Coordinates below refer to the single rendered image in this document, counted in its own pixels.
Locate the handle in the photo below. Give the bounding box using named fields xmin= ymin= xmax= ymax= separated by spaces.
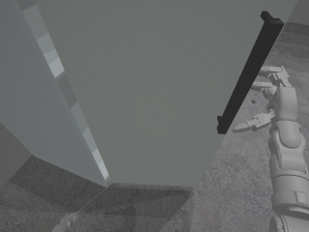
xmin=217 ymin=11 xmax=284 ymax=134

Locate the robot right forearm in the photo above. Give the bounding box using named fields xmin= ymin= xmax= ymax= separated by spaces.
xmin=267 ymin=120 xmax=309 ymax=220

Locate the right robot upper arm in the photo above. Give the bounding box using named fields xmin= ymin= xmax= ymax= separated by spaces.
xmin=268 ymin=215 xmax=309 ymax=232

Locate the robot right hand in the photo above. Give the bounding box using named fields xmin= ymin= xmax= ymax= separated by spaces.
xmin=233 ymin=66 xmax=298 ymax=133

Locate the robot left hand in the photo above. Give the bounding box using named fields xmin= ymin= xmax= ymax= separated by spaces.
xmin=52 ymin=212 xmax=80 ymax=232

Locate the fridge door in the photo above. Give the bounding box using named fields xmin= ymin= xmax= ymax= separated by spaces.
xmin=35 ymin=0 xmax=298 ymax=188

